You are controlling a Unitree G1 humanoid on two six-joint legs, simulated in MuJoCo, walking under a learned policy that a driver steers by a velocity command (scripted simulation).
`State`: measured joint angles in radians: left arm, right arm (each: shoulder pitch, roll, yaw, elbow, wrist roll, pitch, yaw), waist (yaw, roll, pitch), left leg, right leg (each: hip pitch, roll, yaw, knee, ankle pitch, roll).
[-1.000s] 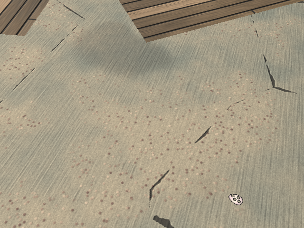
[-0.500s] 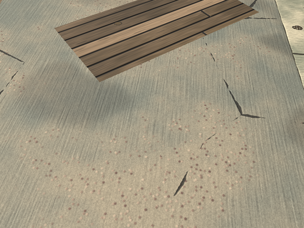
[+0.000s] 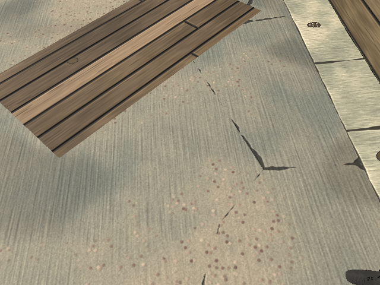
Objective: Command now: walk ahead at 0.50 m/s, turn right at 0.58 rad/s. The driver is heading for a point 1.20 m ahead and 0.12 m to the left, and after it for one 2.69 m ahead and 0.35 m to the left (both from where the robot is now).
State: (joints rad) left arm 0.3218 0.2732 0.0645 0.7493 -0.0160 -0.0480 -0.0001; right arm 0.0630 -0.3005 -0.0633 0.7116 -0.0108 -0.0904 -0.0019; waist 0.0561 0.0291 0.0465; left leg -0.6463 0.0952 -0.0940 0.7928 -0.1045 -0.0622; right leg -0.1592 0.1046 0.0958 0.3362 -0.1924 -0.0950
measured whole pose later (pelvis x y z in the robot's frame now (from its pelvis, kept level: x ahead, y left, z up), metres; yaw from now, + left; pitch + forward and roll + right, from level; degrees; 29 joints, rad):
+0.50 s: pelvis +0.28 +0.05 +0.00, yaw -9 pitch +2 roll +1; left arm 0.15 0.28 0.05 0.68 -0.01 -0.06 0.00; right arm 0.37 -0.26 -0.05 0.87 0.01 -0.09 0.02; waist -0.08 -0.04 0.02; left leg -0.10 -0.05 0.01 0.26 -0.19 0.05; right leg -0.62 -0.09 0.05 0.80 -0.15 0.00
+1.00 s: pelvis +0.53 -0.03 +0.00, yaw +4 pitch +1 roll -2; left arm 0.32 0.28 0.08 0.84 0.01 -0.09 0.00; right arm 0.17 -0.32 -0.07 0.75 0.02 -0.03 0.01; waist 0.06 0.05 0.02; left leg -0.68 0.11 -0.05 0.89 -0.09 -0.01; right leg -0.05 0.02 -0.16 0.24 -0.21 -0.02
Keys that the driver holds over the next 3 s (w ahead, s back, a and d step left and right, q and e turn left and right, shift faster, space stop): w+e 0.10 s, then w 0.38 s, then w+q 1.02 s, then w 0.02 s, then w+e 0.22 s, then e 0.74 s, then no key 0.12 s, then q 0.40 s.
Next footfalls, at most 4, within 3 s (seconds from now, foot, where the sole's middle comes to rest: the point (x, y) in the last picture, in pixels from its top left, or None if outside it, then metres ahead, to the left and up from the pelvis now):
0.20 left None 0.30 0.14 -0.78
0.70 right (259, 266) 0.53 -0.15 -0.78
1.20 left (183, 197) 0.79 0.14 -0.78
1.70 right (210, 133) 1.12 0.04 -0.78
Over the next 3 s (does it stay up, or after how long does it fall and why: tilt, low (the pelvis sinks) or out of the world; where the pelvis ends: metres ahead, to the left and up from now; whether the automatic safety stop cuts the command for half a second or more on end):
stays up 1.15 0.11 -0.01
